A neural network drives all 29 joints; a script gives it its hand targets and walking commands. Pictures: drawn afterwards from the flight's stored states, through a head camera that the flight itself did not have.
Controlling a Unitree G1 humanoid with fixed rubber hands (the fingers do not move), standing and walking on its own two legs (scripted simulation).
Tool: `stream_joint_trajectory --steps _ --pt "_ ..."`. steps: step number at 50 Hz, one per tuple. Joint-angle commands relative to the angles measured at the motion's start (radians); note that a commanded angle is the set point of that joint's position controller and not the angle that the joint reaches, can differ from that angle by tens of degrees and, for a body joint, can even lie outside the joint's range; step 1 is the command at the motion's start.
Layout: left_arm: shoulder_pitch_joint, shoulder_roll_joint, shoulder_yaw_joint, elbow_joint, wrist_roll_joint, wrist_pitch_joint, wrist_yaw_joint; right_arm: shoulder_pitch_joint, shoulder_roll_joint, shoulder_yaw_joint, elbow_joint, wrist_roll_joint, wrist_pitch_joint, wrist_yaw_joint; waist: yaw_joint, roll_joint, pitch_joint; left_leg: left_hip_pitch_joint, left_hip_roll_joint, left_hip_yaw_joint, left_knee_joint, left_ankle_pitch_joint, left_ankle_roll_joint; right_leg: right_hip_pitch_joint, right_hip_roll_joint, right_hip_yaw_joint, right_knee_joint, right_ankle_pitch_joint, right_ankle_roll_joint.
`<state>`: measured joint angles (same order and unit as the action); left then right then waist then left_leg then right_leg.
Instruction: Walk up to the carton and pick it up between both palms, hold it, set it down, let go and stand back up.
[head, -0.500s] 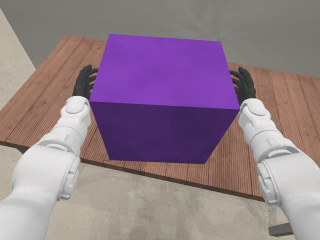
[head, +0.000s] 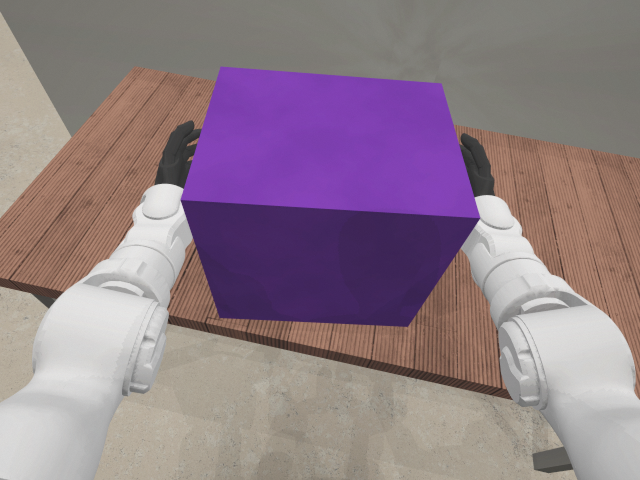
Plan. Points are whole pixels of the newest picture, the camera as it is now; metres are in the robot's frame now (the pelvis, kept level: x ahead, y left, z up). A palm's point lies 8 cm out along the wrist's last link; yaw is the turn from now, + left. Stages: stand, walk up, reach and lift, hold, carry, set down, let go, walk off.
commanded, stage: reach and lift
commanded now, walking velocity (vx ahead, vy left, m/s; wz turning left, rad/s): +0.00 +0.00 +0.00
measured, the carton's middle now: (323, 208) +0.48 +0.01 +0.04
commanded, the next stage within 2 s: none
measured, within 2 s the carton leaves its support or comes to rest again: leaves its support in 1.34 s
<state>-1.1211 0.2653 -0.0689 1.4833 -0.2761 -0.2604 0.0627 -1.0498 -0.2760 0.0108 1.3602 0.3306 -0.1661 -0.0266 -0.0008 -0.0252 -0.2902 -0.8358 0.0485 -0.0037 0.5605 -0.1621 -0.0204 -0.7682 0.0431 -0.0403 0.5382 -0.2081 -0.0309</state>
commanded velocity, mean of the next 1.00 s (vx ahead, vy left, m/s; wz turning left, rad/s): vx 0.00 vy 0.00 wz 0.00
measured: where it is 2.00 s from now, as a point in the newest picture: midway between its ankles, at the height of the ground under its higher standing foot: outside the picture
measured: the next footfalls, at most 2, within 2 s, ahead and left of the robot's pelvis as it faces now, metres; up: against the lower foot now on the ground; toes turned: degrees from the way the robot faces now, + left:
none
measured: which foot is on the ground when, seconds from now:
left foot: down 0.00-1.00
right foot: down 0.00-1.00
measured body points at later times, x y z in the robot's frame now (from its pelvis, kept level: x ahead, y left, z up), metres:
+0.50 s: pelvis +0.01 +0.00 +0.01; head +0.09 +0.02 +0.45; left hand +0.48 +0.20 +0.09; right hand +0.49 -0.18 +0.10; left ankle +0.04 +0.13 -0.72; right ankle +0.01 -0.10 -0.72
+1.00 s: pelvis +0.00 +0.00 +0.01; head +0.08 +0.02 +0.45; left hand +0.48 +0.20 +0.10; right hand +0.47 -0.18 +0.10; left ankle +0.04 +0.13 -0.72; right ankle +0.01 -0.10 -0.72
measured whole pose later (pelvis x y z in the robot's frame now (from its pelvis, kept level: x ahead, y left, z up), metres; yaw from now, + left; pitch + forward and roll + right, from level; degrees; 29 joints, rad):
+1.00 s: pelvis +0.00 +0.00 +0.01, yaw -1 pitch +23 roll -1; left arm -1.05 0.25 0.05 1.40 -0.18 -0.28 0.06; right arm -0.99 -0.25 -0.05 1.30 0.24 -0.20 -0.05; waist 0.01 -0.02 -0.27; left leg -0.75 0.05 0.01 0.50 -0.14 -0.02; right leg -0.68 0.04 -0.03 0.46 -0.18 -0.03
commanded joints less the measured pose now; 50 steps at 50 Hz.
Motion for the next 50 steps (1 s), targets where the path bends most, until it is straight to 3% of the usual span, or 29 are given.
stream_joint_trajectory --steps 1,3,6,9,11,12,13,14,15,18,20,22,23,30,33,36,38,40,41,43,45,46,48,50 --pt "-0.458 0.102 0.014 -0.167 0.01 -0.037 0.003 -0.426 -0.163 -0.017 -0.157 -0.006 -0.041 -0.006 0.009 0.066 -0.643 0.54 -0.019 0.032 0.026 0.29 -0.035 0.207 -0.013 -0.037 -0.031 0.337 0.079" --pt "-0.411 0.096 0.029 -0.166 0.016 -0.041 -0.003 -0.425 -0.144 -0.016 -0.188 -0.007 -0.049 -0.009 0.011 0.047 -0.664 0.559 -0.021 0.031 0.029 0.331 -0.029 0.223 -0.014 -0.035 -0.032 0.385 0.08" --pt "-0.413 0.098 0.05 -0.153 0.028 -0.052 -0.015 -0.396 -0.125 -0.002 -0.182 -0.023 -0.053 -0.017 -0.011 0.009 -0.651 0.498 -0.032 0.044 0.009 0.323 -0.025 0.311 -0.016 -0.024 -0.031 0.444 0.094" --pt "-0.418 0.089 0.033 -0.165 0.007 -0.05 -0.017 -0.413 -0.138 -0.001 -0.181 -0.004 -0.05 -0.017 0.006 0.05 -0.599 0.519 -0.021 0.032 0.007 0.312 -0.034 0.264 -0.016 -0.028 -0.041 0.371 0.083" --pt "-0.444 0.087 0.02 -0.207 0.009 -0.05 -0.012 -0.408 -0.134 -0.001 -0.18 -0.002 -0.047 -0.014 -0.007 0.069 -0.632 0.578 -0.018 0.026 0.015 0.309 -0.04 0.221 -0.019 -0.031 -0.05 0.359 0.075" --pt "-0.44 0.083 0.021 -0.193 0.01 -0.051 -0.01 -0.408 -0.122 -0.011 -0.201 -0.007 -0.046 -0.014 -0.015 0.051 -0.631 0.577 -0.019 0.023 0.014 0.303 -0.039 0.215 -0.011 -0.032 -0.056 0.327 0.072" --pt "-0.445 0.083 0.025 -0.184 0.016 -0.051 -0.006 -0.422 -0.13 -0.016 -0.195 -0.024 -0.046 -0.013 -0.005 0.035 -0.625 0.594 -0.016 0.022 0.018 0.321 -0.037 0.193 -0.012 -0.045 -0.056 0.326 0.073" --pt "-0.456 0.078 0.019 -0.202 0.008 -0.056 -0.004 -0.422 -0.125 -0.029 -0.227 -0.035 -0.052 -0.015 -0.002 0.064 -0.657 0.596 -0.021 0.031 0.022 0.338 -0.045 0.197 -0.011 -0.048 -0.053 0.345 0.072" --pt "-0.435 0.086 0.025 -0.194 0.01 -0.052 -0.006 -0.427 -0.124 -0.031 -0.206 -0.04 -0.049 -0.014 0.007 0.04 -0.631 0.577 -0.018 0.03 0.018 0.326 -0.038 0.21 -0.005 -0.042 -0.05 0.342 0.075" --pt "-0.433 0.07 0.047 -0.189 0.017 -0.054 -0.019 -0.404 -0.099 -0.025 -0.199 -0.044 -0.046 -0.022 -0.01 0.03 -0.629 0.565 -0.027 0.032 0.014 0.347 -0.035 0.279 -0.017 -0.031 -0.044 0.42 0.077" --pt "-0.393 0.089 0.073 -0.18 0.043 -0.052 -0.027 -0.387 -0.103 -0.019 -0.191 -0.033 -0.053 -0.027 0.01 0.022 -0.623 0.528 -0.028 0.029 0.011 0.363 -0.025 0.333 -0.023 -0.013 -0.041 0.487 0.088" --pt "-0.382 0.067 0.07 -0.195 0.04 -0.06 -0.027 -0.382 -0.093 -0.011 -0.202 -0.039 -0.066 -0.026 -0.001 0.029 -0.644 0.544 -0.027 0.034 0.016 0.377 -0.035 0.341 -0.021 -0.017 -0.039 0.492 0.085" --pt "-0.382 0.082 0.089 -0.208 0.053 -0.063 -0.028 -0.383 -0.088 -0.002 -0.216 -0.024 -0.071 -0.024 0.017 0.023 -0.647 0.523 -0.029 0.036 0.009 0.371 -0.027 0.352 -0.027 -0.006 -0.033 0.519 0.09" --pt "-0.411 0.056 0.082 -0.247 0.077 -0.054 -0.019 -0.372 -0.08 -0.043 -0.197 -0.052 -0.067 -0.022 -0.002 0.087 -0.602 0.591 -0.021 0.029 0.004 0.402 -0.041 0.301 -0.02 -0.017 -0.054 0.468 0.071" --pt "-0.403 0.048 0.096 -0.264 0.074 -0.049 -0.016 -0.37 -0.079 -0.037 -0.197 -0.065 -0.065 -0.015 -0.002 0.07 -0.621 0.616 -0.016 0.03 0.013 0.41 -0.048 0.287 -0.021 -0.022 -0.072 0.449 0.075" --pt "-0.399 0.031 0.106 -0.269 0.091 -0.05 -0.014 -0.386 -0.059 -0.029 -0.222 -0.067 -0.064 -0.009 0.024 0.059 -0.629 0.599 -0.02 0.037 -0.002 0.393 -0.036 0.3 -0.016 -0.016 -0.063 0.447 0.077" --pt "-0.394 0.028 0.11 -0.272 0.086 -0.057 -0.015 -0.41 -0.059 -0.023 -0.229 -0.066 -0.07 -0.015 0.018 0.032 -0.636 0.589 -0.024 0.035 -0.003 0.408 -0.041 0.345 -0.024 -0.011 -0.054 0.5 0.078" --pt "-0.443 0.018 0.103 -0.277 0.083 -0.064 -0.019 -0.407 -0.049 -0.043 -0.229 -0.091 -0.074 -0.021 -0.014 0.029 -0.662 0.577 -0.02 0.036 0.004 0.384 -0.034 0.348 -0.017 -0.012 -0.064 0.5 0.077" --pt "-0.441 0.019 0.108 -0.287 0.08 -0.072 -0.018 -0.428 -0.034 -0.041 -0.232 -0.093 -0.078 -0.02 0.005 0.022 -0.679 0.583 -0.02 0.039 -0.005 0.391 -0.031 0.346 -0.02 -0.006 -0.057 0.499 0.08" --pt "-0.451 0.007 0.105 -0.275 0.09 -0.072 -0.018 -0.442 -0.036 -0.055 -0.236 -0.09 -0.077 -0.024 -0.001 0.053 -0.66 0.576 -0.015 0.033 0.002 0.373 -0.029 0.328 -0.022 -0.009 -0.063 0.451 0.069" --pt "-0.447 0.02 0.122 -0.279 0.091 -0.073 -0.015 -0.432 -0.031 -0.044 -0.249 -0.087 -0.077 -0.02 0.016 0.045 -0.653 0.592 -0.018 0.036 -0.012 0.376 -0.03 0.308 -0.025 -0.014 -0.068 0.434 0.072" --pt "-0.457 0.002 0.111 -0.288 0.097 -0.071 -0.013 -0.442 -0.031 -0.056 -0.256 -0.094 -0.08 -0.017 0.004 0.052 -0.666 0.609 -0.015 0.026 -0.005 0.373 -0.033 0.296 -0.018 -0.012 -0.077 0.399 0.066" --pt "-0.465 -0.001 0.111 -0.303 0.096 -0.071 -0.011 -0.443 -0.015 -0.059 -0.25 -0.104 -0.084 -0.018 0.014 0.068 -0.667 0.63 -0.016 0.03 -0.003 0.391 -0.03 0.295 -0.019 -0.009 -0.083 0.399 0.061" --pt "-0.468 -0.021 0.108 -0.323 0.107 -0.072 -0.012 -0.437 -0.006 -0.057 -0.257 -0.1 -0.083 -0.02 0.005 0.045 -0.659 0.639 -0.011 0.027 -0.015 0.382 -0.025 0.3 -0.014 -0.015 -0.098 0.388 0.066"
